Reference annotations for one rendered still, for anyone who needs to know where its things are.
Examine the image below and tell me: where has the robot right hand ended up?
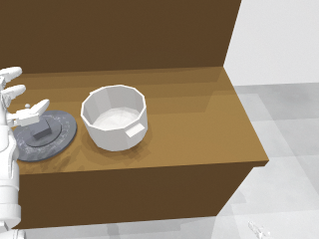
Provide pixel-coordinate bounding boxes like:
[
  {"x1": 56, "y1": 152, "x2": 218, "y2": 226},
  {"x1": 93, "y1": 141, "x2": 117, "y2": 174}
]
[{"x1": 248, "y1": 221, "x2": 275, "y2": 239}]

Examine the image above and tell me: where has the table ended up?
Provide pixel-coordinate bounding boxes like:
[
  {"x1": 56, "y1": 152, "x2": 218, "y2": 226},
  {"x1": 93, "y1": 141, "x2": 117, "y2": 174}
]
[{"x1": 0, "y1": 0, "x2": 269, "y2": 230}]

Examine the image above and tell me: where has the pot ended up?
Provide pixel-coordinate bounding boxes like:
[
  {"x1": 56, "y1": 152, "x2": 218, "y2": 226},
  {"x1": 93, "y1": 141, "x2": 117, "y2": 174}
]
[{"x1": 81, "y1": 85, "x2": 148, "y2": 151}]

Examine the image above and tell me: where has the knob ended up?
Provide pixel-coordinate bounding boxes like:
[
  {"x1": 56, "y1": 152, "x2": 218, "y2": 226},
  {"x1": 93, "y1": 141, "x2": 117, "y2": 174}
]
[{"x1": 29, "y1": 119, "x2": 52, "y2": 138}]

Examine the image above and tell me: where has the robot left upper arm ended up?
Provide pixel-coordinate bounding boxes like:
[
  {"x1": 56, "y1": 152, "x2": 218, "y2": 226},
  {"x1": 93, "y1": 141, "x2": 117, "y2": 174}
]
[{"x1": 0, "y1": 229, "x2": 27, "y2": 239}]

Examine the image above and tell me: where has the left robot forearm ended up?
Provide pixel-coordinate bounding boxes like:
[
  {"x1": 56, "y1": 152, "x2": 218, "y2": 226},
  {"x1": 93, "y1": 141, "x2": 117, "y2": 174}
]
[{"x1": 0, "y1": 124, "x2": 21, "y2": 233}]

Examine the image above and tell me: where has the robot left hand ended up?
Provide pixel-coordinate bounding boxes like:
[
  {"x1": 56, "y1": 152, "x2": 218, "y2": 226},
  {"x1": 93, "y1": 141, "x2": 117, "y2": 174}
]
[{"x1": 0, "y1": 67, "x2": 50, "y2": 127}]

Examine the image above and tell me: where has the lid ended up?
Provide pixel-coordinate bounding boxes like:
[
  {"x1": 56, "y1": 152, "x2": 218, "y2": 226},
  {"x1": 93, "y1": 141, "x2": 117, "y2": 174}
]
[{"x1": 13, "y1": 110, "x2": 78, "y2": 162}]

